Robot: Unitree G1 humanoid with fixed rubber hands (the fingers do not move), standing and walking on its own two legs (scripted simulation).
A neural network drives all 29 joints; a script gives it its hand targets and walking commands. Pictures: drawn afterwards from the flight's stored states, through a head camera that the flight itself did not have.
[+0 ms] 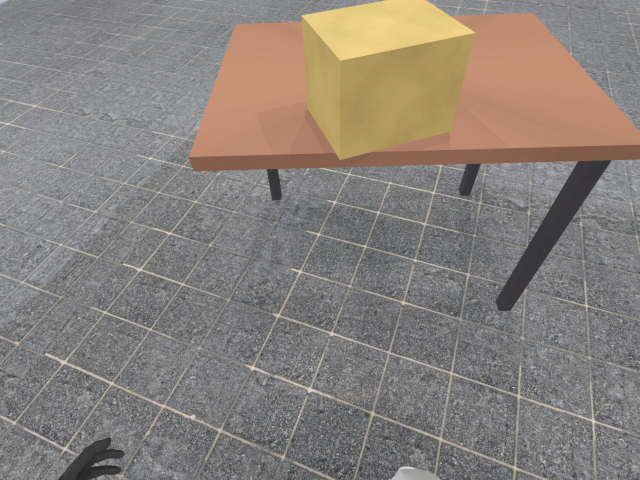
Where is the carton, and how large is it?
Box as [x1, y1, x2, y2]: [302, 0, 474, 159]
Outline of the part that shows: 474,32 426,0 385,0 302,15 308,109 338,157 341,159 449,131 469,56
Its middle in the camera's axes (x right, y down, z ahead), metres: +0.12 -0.34 +0.80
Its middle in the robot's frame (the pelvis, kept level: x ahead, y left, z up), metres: +0.83 -0.12 +0.07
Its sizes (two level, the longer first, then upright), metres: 0.254 0.206 0.202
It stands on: a table, 0.72 m high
